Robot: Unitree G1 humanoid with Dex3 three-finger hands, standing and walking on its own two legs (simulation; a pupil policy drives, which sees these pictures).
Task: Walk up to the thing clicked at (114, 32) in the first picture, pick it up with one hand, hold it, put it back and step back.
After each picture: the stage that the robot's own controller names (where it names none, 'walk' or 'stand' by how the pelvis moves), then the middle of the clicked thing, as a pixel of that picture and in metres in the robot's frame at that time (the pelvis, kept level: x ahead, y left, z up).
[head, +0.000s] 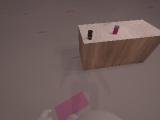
stand; (115, 30) +1.24 -0.31 -0.09
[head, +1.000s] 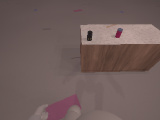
sink last; (118, 33) +1.13 -0.29 -0.06
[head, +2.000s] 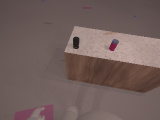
rise first; (113, 45) +0.81 -0.20 -0.05
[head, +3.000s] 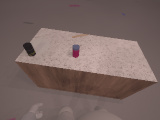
rise first; (75, 51) +0.61 +0.15 -0.05
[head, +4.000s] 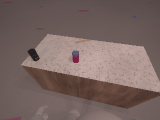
stand; (75, 56) +0.58 +0.18 -0.07
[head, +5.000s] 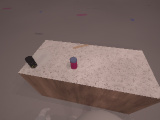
stand; (73, 63) +0.53 +0.19 -0.09
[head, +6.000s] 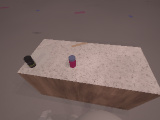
stand; (72, 61) +0.54 +0.20 -0.09
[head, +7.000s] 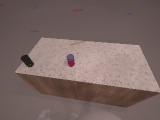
stand; (70, 60) +0.53 +0.21 -0.09
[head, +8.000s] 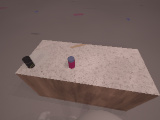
stand; (71, 62) +0.53 +0.21 -0.09
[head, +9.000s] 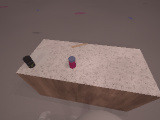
stand; (72, 62) +0.53 +0.20 -0.09
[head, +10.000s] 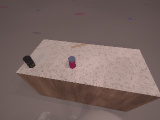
rise first; (72, 62) +0.53 +0.20 -0.09
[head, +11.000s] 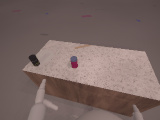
rise first; (74, 62) +0.54 +0.21 -0.09
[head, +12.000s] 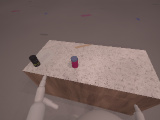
go down; (74, 62) +0.54 +0.21 -0.09
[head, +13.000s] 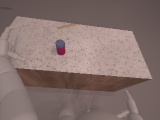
go down; (60, 48) +0.55 +0.20 -0.03
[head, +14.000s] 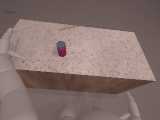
approach; (61, 49) +0.54 +0.20 -0.02
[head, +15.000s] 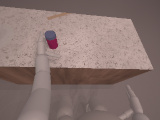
close in; (51, 40) +0.56 +0.22 +0.02
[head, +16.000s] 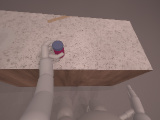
lift; (59, 50) +0.50 +0.17 +0.02
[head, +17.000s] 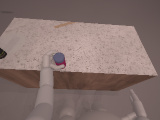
lift; (60, 61) +0.42 +0.18 +0.01
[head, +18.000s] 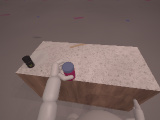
lift; (69, 71) +0.31 +0.15 +0.12
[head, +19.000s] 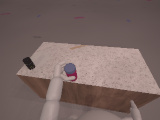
hold; (71, 72) +0.31 +0.14 +0.09
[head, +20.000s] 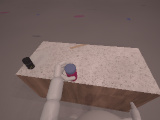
hold; (71, 72) +0.32 +0.14 +0.09
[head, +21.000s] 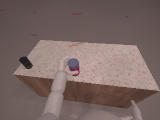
crouch; (74, 67) +0.36 +0.12 +0.08
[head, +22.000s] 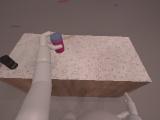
crouch; (58, 43) +0.49 +0.19 +0.14
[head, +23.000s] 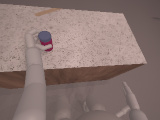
lower; (46, 42) +0.53 +0.20 +0.03
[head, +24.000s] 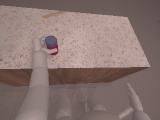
lower; (52, 46) +0.51 +0.19 +0.02
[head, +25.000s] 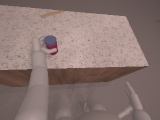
lower; (51, 45) +0.51 +0.19 +0.02
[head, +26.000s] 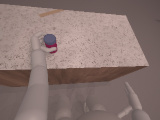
lower; (51, 44) +0.52 +0.19 +0.02
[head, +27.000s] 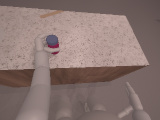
open; (53, 45) +0.52 +0.18 +0.02
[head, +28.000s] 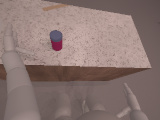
sink last; (56, 41) +0.51 +0.17 +0.03
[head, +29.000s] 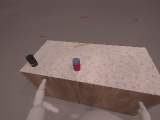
sink last; (76, 64) +0.50 +0.17 -0.04
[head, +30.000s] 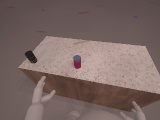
stand; (77, 62) +0.51 +0.16 -0.05
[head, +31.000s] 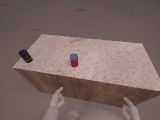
stand; (74, 60) +0.51 +0.17 -0.04
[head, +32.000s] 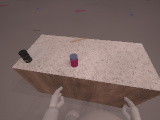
stand; (74, 60) +0.51 +0.17 -0.03
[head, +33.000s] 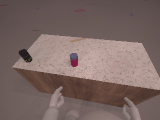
stand; (74, 60) +0.51 +0.17 -0.03
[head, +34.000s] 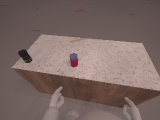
stand; (74, 60) +0.51 +0.17 -0.03
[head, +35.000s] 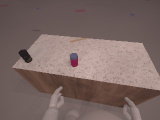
stand; (74, 60) +0.51 +0.17 -0.03
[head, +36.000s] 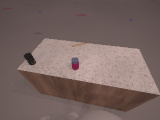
stand; (75, 64) +0.51 +0.17 -0.08
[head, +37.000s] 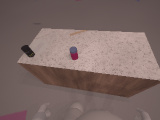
walk; (74, 53) +0.55 +0.19 -0.06
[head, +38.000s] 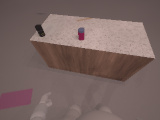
walk; (81, 34) +0.79 +0.15 -0.06
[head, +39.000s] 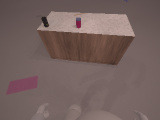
walk; (78, 22) +1.10 +0.25 -0.06
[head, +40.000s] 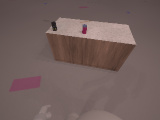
stand; (84, 29) +1.15 +0.16 -0.08
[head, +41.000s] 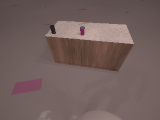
stand; (82, 31) +1.16 +0.18 -0.09
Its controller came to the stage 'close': yes
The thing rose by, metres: 0.21
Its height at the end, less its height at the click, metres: +0.00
